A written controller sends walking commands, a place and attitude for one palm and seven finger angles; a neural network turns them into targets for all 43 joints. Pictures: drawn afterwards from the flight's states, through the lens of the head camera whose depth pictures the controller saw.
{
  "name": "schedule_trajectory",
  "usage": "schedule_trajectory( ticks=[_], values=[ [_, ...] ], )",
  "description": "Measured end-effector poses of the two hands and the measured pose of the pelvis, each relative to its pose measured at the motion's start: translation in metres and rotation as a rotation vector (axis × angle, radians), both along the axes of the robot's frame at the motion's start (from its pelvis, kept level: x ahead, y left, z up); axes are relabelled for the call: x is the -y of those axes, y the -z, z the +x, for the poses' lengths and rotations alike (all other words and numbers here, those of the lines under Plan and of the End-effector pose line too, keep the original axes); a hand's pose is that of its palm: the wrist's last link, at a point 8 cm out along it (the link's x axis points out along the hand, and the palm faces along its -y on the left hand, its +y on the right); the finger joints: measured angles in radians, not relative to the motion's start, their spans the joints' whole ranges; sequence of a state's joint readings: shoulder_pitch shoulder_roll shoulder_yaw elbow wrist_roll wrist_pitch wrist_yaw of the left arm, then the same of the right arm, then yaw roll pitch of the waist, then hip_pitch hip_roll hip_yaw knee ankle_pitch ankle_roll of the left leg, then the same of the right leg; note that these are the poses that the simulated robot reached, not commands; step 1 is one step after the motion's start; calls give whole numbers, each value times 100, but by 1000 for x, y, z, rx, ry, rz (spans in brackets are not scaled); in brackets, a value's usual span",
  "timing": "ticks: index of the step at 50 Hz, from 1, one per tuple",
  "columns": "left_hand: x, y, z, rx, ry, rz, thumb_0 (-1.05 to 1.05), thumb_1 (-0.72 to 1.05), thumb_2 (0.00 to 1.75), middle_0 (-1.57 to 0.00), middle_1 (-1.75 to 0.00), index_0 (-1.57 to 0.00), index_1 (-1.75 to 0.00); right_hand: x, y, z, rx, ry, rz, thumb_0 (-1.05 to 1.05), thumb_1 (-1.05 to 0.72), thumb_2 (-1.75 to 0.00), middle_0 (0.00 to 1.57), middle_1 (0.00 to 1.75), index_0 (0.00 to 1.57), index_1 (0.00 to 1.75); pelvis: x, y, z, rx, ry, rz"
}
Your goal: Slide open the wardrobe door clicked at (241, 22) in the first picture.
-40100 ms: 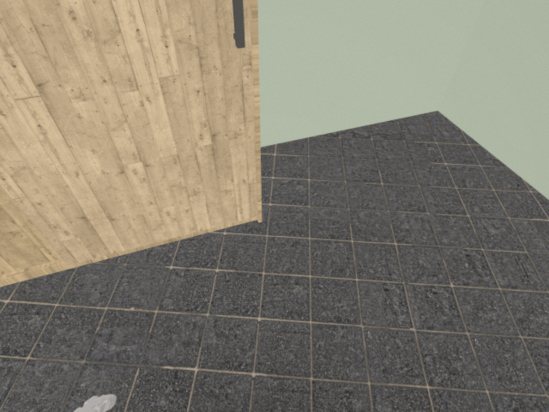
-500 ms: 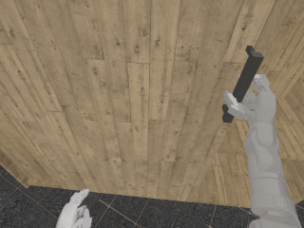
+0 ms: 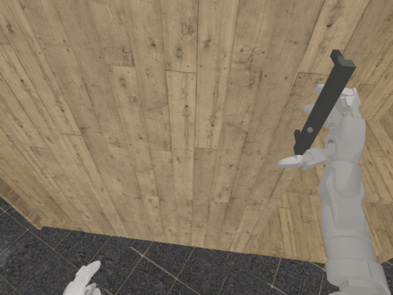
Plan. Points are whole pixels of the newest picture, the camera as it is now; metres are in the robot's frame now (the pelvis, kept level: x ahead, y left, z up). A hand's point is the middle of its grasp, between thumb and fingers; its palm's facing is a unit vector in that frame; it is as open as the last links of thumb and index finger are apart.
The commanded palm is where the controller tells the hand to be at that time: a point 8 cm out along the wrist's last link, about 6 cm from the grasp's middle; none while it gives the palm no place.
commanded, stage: slip the hand off the handle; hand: right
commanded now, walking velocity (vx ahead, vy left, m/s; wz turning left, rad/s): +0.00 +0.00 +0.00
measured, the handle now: (316, 107) +0.43 -0.19 +0.20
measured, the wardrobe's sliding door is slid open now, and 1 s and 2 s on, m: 0.54 0.54 0.54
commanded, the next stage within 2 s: draw the hand back to the body in 1.28 s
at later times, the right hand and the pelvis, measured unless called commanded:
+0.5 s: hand (346, 138) +0.36 -0.23 +0.19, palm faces +0.27 +0.96 -0.09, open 14.7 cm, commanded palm +0.33 -0.28 +0.17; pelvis +0.02 +0.00 +0.00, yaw -2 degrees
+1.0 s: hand (376, 179) +0.27 -0.25 +0.18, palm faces +0.32 +0.94 -0.08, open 14.7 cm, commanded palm +0.24 -0.28 +0.17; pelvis +0.00 +0.01 +0.00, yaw -2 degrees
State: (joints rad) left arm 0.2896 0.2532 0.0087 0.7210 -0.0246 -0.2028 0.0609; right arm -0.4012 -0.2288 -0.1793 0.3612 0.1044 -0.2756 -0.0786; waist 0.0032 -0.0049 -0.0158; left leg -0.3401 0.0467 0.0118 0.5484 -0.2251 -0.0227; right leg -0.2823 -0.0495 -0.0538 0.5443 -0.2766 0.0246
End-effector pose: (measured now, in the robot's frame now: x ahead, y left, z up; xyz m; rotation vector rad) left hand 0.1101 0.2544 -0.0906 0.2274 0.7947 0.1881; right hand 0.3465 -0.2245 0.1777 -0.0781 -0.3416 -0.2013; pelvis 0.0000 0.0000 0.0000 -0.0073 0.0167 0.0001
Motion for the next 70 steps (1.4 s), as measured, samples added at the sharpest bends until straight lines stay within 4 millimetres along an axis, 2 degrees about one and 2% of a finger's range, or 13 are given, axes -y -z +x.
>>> schedule_trajectory(
  ticks=[9, 16, 21, 33, 40, 48, 55, 60, 70],
  values=[
    [31, -10, 56, 88, 72, -45, 1, 90, 90, -20, -30, -20, -30, 10, -3, 1, -20, 4, -27, -1, 56, -20, 36, 122, 26, 116, 6, 0, 14, -4, 7, 4],
    [42, -15, 76, 115, 105, -63, 1, 90, 90, -20, -30, -20, -30, 38, -5, -9, -23, 74, -16, -1, 56, -20, 32, 118, 26, 115, 7, 0, 21, -2, 10, 7],
    [40, -11, 76, 94, 119, -54, 1, 90, 90, -20, -30, -20, -30, 52, -7, -22, -19, 87, -40, -1, 56, -20, 28, 116, 25, 115, 6, 1, 22, 2, 22, 11],
    [21, -4, 53, 56, 65, -27, 1, 90, 90, -20, -30, -20, -30, 58, -11, -26, -15, 51, -38, -1, 56, -20, 25, 115, 26, 115, 1, 2, 16, 3, 21, 9],
    [16, -4, 47, 84, 63, -47, 2, 90, 90, -20, -30, -20, -30, 53, -11, -60, 13, 41, -48, -1, 56, -20, 25, 115, 26, 115, -2, 2, 15, 19, 11, 3],
    [18, -13, 59, 143, 112, -33, 2, 90, 90, -20, -30, -20, -30, 67, -1, -103, -11, 114, -34, -1, 56, -20, 25, 115, 26, 115, -9, 3, 4, 48, 28, 5],
    [25, -23, 72, 216, 153, -28, 2, 90, 90, -20, -30, -20, -30, 65, -11, -118, 38, 79, -62, -1, 56, -20, 25, 115, 26, 115, -11, 3, -3, 56, 40, 7],
    [29, -27, 76, 250, 151, -41, 2, 90, 90, -20, -30, -20, -30, 69, -5, -126, -3, 58, -47, -1, 56, -20, 25, 115, 26, 115, -10, 3, -1, 60, 35, 7],
    [38, -28, 79, 251, 204, -29, 2, 90, 90, -20, -30, -20, -30, 72, -1, -168, 14, 97, -52, -1, 56, -20, 25, 115, 26, 115, -4, 4, 4, 77, 45, 11]
  ],
)
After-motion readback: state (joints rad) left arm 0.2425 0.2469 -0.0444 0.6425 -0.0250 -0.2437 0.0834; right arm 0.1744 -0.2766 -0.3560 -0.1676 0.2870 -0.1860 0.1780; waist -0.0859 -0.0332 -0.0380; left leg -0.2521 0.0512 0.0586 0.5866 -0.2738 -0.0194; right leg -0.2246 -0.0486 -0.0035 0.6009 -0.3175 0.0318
